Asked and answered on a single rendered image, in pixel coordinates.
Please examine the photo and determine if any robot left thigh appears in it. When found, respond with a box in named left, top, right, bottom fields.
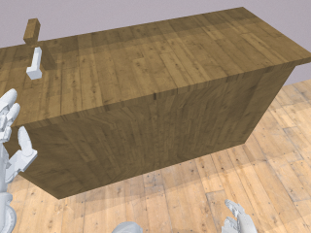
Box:
left=112, top=221, right=143, bottom=233

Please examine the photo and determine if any tap lever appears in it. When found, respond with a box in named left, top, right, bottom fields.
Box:
left=26, top=47, right=42, bottom=80

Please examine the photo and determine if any robot left hand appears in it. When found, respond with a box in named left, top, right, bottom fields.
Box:
left=0, top=88, right=38, bottom=193

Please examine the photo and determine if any counter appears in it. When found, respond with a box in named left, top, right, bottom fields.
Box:
left=0, top=7, right=311, bottom=200

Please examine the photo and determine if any robot right hand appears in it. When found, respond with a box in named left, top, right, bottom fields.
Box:
left=222, top=199, right=258, bottom=233

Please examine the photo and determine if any robot left forearm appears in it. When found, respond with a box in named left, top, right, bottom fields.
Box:
left=0, top=192, right=17, bottom=233

